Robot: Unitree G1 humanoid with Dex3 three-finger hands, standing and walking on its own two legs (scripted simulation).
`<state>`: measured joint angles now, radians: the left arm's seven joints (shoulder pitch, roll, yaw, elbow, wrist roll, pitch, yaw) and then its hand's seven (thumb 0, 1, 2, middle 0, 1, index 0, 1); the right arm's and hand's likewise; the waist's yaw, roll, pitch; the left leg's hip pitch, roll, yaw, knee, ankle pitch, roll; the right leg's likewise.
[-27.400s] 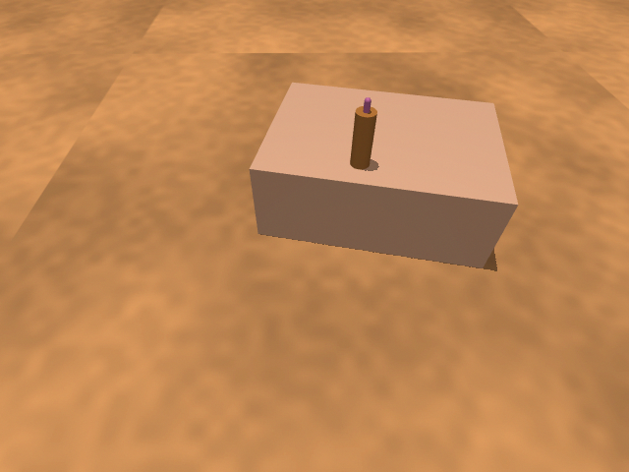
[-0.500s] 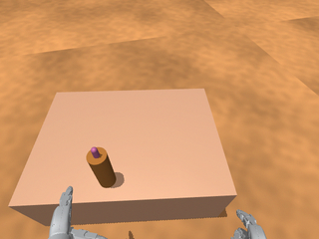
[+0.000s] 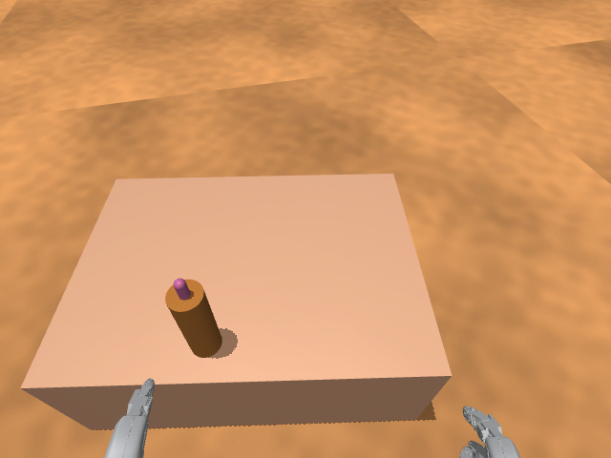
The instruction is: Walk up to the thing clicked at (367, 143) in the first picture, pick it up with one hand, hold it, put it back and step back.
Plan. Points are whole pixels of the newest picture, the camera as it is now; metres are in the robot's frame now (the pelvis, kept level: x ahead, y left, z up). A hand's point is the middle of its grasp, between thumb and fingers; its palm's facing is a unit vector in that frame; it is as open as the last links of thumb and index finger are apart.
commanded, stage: home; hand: left
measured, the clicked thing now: (194, 315) +0.46 +0.25 -0.24
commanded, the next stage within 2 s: stand in 1.64 s
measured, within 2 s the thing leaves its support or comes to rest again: neither
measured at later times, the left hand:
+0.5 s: hand out of the picture +0.06 +0.26 -0.10, palm faces -0.03 -0.91 -0.42, open 17.2 cm
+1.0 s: hand out of the picture +0.03 +0.26 -0.11, palm faces -0.02 -0.93 -0.38, open 17.5 cm
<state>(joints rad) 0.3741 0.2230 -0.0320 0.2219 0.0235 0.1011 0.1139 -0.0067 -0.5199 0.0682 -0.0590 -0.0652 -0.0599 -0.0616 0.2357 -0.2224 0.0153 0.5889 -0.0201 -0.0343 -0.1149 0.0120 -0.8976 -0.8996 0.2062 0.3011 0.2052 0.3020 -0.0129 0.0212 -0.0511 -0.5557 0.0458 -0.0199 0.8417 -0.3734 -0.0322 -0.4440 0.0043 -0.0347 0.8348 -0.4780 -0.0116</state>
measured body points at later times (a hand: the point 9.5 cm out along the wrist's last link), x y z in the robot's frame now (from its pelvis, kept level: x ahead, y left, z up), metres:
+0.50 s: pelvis +0.00 +0.00 +0.04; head -0.01 -0.02 +0.49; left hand +0.06 +0.31 -0.07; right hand +0.06 -0.28 -0.11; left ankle +0.03 +0.14 -0.70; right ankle -0.03 -0.11 -0.70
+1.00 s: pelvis -0.01 +0.00 +0.04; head -0.02 -0.01 +0.49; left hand +0.03 +0.31 -0.08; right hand +0.03 -0.29 -0.10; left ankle +0.03 +0.14 -0.70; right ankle -0.03 -0.11 -0.70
